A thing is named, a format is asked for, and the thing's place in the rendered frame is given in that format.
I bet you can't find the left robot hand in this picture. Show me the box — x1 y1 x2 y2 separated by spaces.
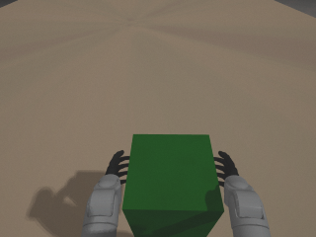
105 150 130 185

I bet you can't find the right robot hand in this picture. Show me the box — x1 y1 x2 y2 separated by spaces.
213 151 239 188

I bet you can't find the robot right forearm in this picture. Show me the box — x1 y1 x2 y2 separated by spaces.
223 175 272 237

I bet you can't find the carton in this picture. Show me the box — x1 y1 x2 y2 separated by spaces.
122 134 224 237

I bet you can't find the robot left forearm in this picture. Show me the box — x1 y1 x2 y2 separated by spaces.
81 174 121 237

